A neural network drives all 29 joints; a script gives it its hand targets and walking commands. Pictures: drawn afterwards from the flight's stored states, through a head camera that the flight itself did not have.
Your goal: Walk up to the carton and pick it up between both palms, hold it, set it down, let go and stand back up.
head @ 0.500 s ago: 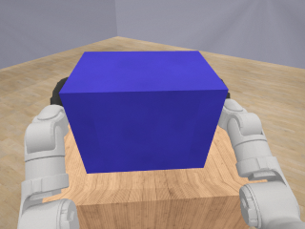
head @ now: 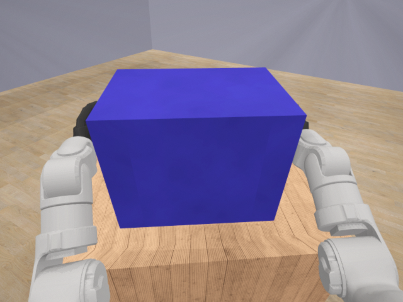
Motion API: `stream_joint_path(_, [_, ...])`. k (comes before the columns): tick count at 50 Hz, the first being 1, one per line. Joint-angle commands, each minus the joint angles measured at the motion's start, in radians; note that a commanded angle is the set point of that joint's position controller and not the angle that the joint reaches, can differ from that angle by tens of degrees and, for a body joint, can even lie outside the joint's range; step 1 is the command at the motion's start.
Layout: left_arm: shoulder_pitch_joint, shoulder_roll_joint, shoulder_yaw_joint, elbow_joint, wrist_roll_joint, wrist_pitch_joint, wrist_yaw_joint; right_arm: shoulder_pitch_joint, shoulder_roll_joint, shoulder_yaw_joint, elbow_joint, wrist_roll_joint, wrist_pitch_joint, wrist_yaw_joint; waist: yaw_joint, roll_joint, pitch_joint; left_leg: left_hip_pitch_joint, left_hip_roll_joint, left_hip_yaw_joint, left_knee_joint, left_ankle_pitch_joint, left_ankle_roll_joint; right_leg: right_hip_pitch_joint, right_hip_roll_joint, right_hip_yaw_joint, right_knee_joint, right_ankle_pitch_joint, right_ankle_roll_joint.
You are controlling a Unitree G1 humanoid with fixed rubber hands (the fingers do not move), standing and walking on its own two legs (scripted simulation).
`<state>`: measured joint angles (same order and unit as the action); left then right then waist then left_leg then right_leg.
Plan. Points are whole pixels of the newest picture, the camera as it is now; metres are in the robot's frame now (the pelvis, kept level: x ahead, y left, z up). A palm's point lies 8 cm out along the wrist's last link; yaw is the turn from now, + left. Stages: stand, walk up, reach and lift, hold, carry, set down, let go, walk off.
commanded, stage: hold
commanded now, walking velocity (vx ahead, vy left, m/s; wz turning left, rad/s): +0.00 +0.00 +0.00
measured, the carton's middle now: (195, 144) +0.38 -0.01 +0.21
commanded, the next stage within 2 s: none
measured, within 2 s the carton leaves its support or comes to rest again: neither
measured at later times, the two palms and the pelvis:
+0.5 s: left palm (81, 141) +0.35 +0.20 +0.24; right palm (292, 131) +0.37 -0.20 +0.24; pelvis +0.00 -0.01 +0.00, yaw +1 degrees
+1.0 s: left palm (87, 142) +0.35 +0.19 +0.23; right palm (297, 136) +0.36 -0.21 +0.24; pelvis +0.01 +0.00 +0.00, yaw +0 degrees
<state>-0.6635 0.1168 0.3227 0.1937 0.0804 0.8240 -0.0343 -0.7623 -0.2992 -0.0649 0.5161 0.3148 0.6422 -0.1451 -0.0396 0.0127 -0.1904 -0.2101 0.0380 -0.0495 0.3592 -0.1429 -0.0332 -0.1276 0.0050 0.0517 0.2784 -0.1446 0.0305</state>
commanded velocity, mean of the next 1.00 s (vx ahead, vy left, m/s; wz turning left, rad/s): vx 0.00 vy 0.00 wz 0.00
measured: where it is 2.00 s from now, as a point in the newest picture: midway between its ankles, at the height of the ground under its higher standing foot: outside the picture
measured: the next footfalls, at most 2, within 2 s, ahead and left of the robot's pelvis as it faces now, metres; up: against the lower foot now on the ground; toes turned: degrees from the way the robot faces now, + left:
none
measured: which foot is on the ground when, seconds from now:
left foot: down 0.00-1.00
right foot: down 0.00-1.00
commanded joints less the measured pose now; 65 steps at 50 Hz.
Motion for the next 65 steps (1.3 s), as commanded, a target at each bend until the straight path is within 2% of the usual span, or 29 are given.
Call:
stream_joint_path(1, [-0.847, -0.498, -0.478, -0.189, -0.19, -0.081, -0.13, -0.918, 0.619, 0.334, -0.351, 0.2, -0.073, 0.18, -0.003, -0.014, -0.373, 0.15, -0.069, 0.042, -0.04, 0.156, 0.003, 0.069, 0.081, -0.028, -0.02, 0.146, -0.019])
stream_joint_path(3, [-0.867, -0.532, -0.506, -0.221, -0.209, -0.089, -0.124, -0.969, 0.643, 0.349, -0.418, 0.21, -0.095, 0.173, -0.001, 0.026, -0.418, 0.163, -0.071, 0.036, -0.022, 0.197, -0.004, 0.087, 0.081, -0.036, -0.014, 0.188, -0.025])
stream_joint_path(5, [-0.885, -0.524, -0.505, -0.242, -0.228, -0.094, -0.115, -0.999, 0.647, 0.364, -0.468, 0.228, -0.096, 0.174, 0.017, -0.012, -0.484, 0.198, -0.078, 0.038, -0.004, 0.273, 0.004, 0.095, 0.095, -0.035, -0.018, 0.236, -0.016])
stream_joint_path(7, [-0.819, -0.495, -0.45, -0.179, -0.19, -0.092, -0.129, -0.968, 0.675, 0.37, -0.468, 0.218, -0.09, 0.159, 0.025, -0.063, -0.422, 0.148, -0.096, 0.049, -0.011, 0.233, 0.033, 0.118, 0.085, -0.029, -0.021, 0.241, 0.003])
stream_joint_path(10, [-0.885, -0.487, -0.47, -0.197, -0.185, -0.09, -0.131, -0.925, 0.653, 0.33, -0.358, 0.197, -0.078, 0.163, 0.005, 0.012, -0.382, 0.134, -0.082, 0.046, -0.033, 0.145, 0.019, 0.073, 0.073, -0.019, -0.022, 0.175, -0.018])
stream_joint_path(15, [-0.857, -0.491, -0.48, -0.159, -0.218, -0.097, -0.133, -1.016, 0.648, 0.353, -0.481, 0.218, -0.091, 0.147, 0.001, -0.032, -0.449, 0.159, -0.091, 0.044, -0.013, 0.18, 0.03, 0.084, 0.072, -0.028, -0.022, 0.199, 0.001])
stream_joint_path(17, [-0.913, -0.456, -0.457, -0.153, -0.198, -0.102, -0.136, -1.001, 0.668, 0.346, -0.423, 0.197, -0.078, 0.147, 0.009, -0.051, -0.397, 0.112, -0.096, 0.051, -0.036, 0.088, 0.038, 0.082, 0.067, -0.025, -0.03, 0.121, -0.002])
stream_joint_path(19, [-0.916, -0.462, -0.421, -0.087, -0.178, -0.102, -0.134, -0.993, 0.663, 0.321, -0.339, 0.194, -0.073, 0.154, 0.024, -0.004, -0.323, 0.09, -0.091, 0.054, -0.05, 0.05, 0.034, 0.031, 0.06, -0.023, -0.037, 0.066, -0.008])
stream_joint_path(22, [-0.887, -0.493, -0.474, -0.14, -0.201, -0.093, -0.142, -0.959, 0.649, 0.307, -0.336, 0.19, -0.077, 0.151, -0.016, 0.036, -0.38, 0.116, -0.085, 0.043, -0.04, 0.097, 0.017, 0.075, 0.064, -0.012, -0.032, 0.125, -0.02])
stream_joint_path(23, [-0.91, -0.538, -0.527, -0.236, -0.247, -0.108, -0.137, -0.926, 0.658, 0.32, -0.39, 0.2, -0.078, 0.148, -0.064, 0.039, -0.456, 0.169, -0.083, 0.026, -0.019, 0.207, -0.007, 0.097, 0.075, -0.023, -0.01, 0.239, -0.016])
stream_joint_path(24, [-0.93, -0.528, -0.543, -0.277, -0.253, -0.109, -0.133, -0.926, 0.645, 0.315, -0.416, 0.215, -0.08, 0.154, -0.056, 0.073, -0.485, 0.201, -0.076, 0.022, -0.005, 0.235, -0.017, 0.084, 0.077, -0.025, -0.008, 0.255, -0.022])
stream_joint_path(28, [-0.847, -0.474, -0.415, -0.089, -0.169, -0.084, -0.143, -0.925, 0.619, 0.311, -0.307, 0.193, -0.06, 0.148, -0.002, 0.0, -0.303, 0.098, -0.081, 0.032, -0.041, 0.105, 0.015, 0.07, 0.069, -0.013, -0.041, 0.111, -0.017])
stream_joint_path(29, [-0.845, -0.49, -0.458, -0.181, -0.196, -0.096, -0.137, -0.945, 0.656, 0.344, -0.412, 0.218, -0.082, 0.152, 0.014, -0.002, -0.398, 0.12, -0.08, 0.037, -0.024, 0.186, 0.021, 0.094, 0.076, -0.023, -0.013, 0.189, -0.012])
stream_joint_path(31, [-0.817, -0.537, -0.508, -0.207, -0.208, -0.086, -0.146, -0.901, 0.636, 0.336, -0.402, 0.21, -0.079, 0.146, -0.028, 0.064, -0.425, 0.174, -0.075, 0.026, -0.011, 0.247, -0.008, 0.115, 0.073, -0.025, -0.004, 0.257, -0.025])
stream_joint_path(32, [-0.858, -0.517, -0.495, -0.21, -0.192, -0.082, -0.138, -0.946, 0.613, 0.329, -0.409, 0.213, -0.075, 0.149, -0.007, 0.081, -0.422, 0.193, -0.083, 0.04, -0.014, 0.233, -0.013, 0.092, 0.077, -0.028, -0.022, 0.204, -0.022])
stream_joint_path(34, [-0.838, -0.539, -0.522, -0.231, -0.211, -0.074, -0.131, -0.894, 0.576, 0.315, -0.399, 0.213, -0.064, 0.146, -0.048, 0.064, -0.4, 0.213, -0.063, 0.021, -0.007, 0.271, -0.036, 0.075, 0.088, -0.031, -0.019, 0.234, -0.028])
stream_joint_path(40, [-0.836, -0.523, -0.529, -0.3, -0.219, -0.073, -0.126, -0.911, 0.613, 0.347, -0.466, 0.238, -0.068, 0.153, -0.007, 0.025, -0.439, 0.196, -0.077, 0.036, 0.004, 0.286, -0.02, 0.108, 0.091, -0.028, -0.009, 0.245, -0.019])
stream_joint_path(42, [-0.852, -0.525, -0.549, -0.36, -0.227, -0.076, -0.107, -0.886, 0.601, 0.347, -0.46, 0.244, -0.065, 0.162, -0.026, 0.044, -0.443, 0.205, -0.067, 0.024, 0.002, 0.312, -0.035, 0.099, 0.098, -0.031, 0.003, 0.28, -0.023])
stream_joint_path(43, [-0.833, -0.517, -0.514, -0.262, -0.216, -0.067, -0.115, -0.915, 0.619, 0.351, -0.45, 0.237, -0.063, 0.164, 0.008, 0.022, -0.375, 0.166, -0.074, 0.04, -0.007, 0.249, -0.018, 0.082, 0.087, -0.023, -0.013, 0.225, -0.019])
stream_joint_path(46, [-0.791, -0.487, -0.492, -0.241, -0.216, -0.07, -0.124, -0.944, 0.632, 0.363, -0.527, 0.222, -0.066, 0.147, 0.012, -0.066, -0.421, 0.163, -0.086, 0.046, -0.01, 0.249, 0.018, 0.119, 0.087, -0.022, -0.019, 0.262, -0.004])
stream_joint_path(49, [-0.765, -0.492, -0.475, -0.239, -0.173, -0.062, -0.12, -0.895, 0.614, 0.371, -0.457, 0.257, -0.057, 0.145, 0.026, 0.007, -0.387, 0.183, -0.084, 0.04, -0.003, 0.289, 0.002, 0.104, 0.086, -0.019, -0.013, 0.271, -0.01])
stream_joint_path(51, [-0.827, -0.481, -0.502, -0.325, -0.194, -0.07, -0.123, -0.872, 0.622, 0.365, -0.455, 0.245, -0.057, 0.148, -0.004, 0.02, -0.441, 0.2, -0.083, 0.037, -0.001, 0.301, -0.003, 0.121, 0.083, -0.022, 0.0, 0.304, -0.009])
stream_joint_path(52, [-0.81, -0.468, -0.48, -0.221, -0.189, -0.064, -0.126, -0.924, 0.609, 0.35, -0.441, 0.229, -0.055, 0.152, 0.011, -0.024, -0.379, 0.157, -0.076, 0.043, -0.019, 0.196, 0.01, 0.082, 0.082, -0.02, -0.023, 0.188, -0.016])
stream_joint_path(55, [-0.777, -0.491, -0.495, -0.246, -0.201, -0.066, -0.141, -0.871, 0.63, 0.347, -0.457, 0.222, -0.052, 0.138, -0.022, -0.01, -0.39, 0.16, -0.086, 0.034, -0.009, 0.244, 0.011, 0.127, 0.074, -0.018, -0.01, 0.288, -0.008])
stream_joint_path(57, [-0.839, -0.467, -0.468, -0.123, -0.195, -0.071, -0.152, -0.961, 0.637, 0.31, -0.419, 0.186, -0.048, 0.142, -0.026, -0.035, -0.291, 0.093, -0.089, 0.047, -0.046, 0.095, 0.026, 0.058, 0.069, -0.02, -0.043, 0.128, -0.01])
stream_joint_path(60, [-0.873, -0.482, -0.476, -0.16, -0.19, -0.08, -0.149, -0.948, 0.663, 0.339, -0.389, 0.2, -0.053, 0.149, -0.01, -0.007, -0.345, 0.1, -0.087, 0.05, -0.034, 0.12, 0.024, 0.079, 0.064, -0.023, -0.024, 0.144, -0.008])
stream_joint_path(62, [-0.887, -0.518, -0.528, -0.269, -0.23, -0.093, -0.14, -0.908, 0.651, 0.339, -0.442, 0.219, -0.059, 0.14, -0.046, 0.042, -0.491, 0.183, -0.085, 0.029, 0.001, 0.25, -0.005, 0.122, 0.077, -0.017, -0.004, 0.273, -0.013])
stream_joint_path(64, [-0.89, -0.509, -0.507, -0.206, -0.245, -0.098, -0.138, -0.984, 0.657, 0.349, -0.481, 0.22, -0.065, 0.138, -0.024, 0.002, -0.453, 0.167, -0.085, 0.038, -0.006, 0.196, 0.006, 0.087, 0.074, -0.018, -0.018, 0.221, -0.005])
stream_joint_path(65, [-0.911, -0.498, -0.479, -0.184, -0.209, -0.095, -0.132, -0.983, 0.655, 0.328, -0.402, 0.215, -0.059, 0.144, -0.007, 0.028, -0.413, 0.145, -0.083, 0.036, -0.024, 0.131, 0.012, 0.067, 0.065, -0.013, -0.019, 0.156, -0.006])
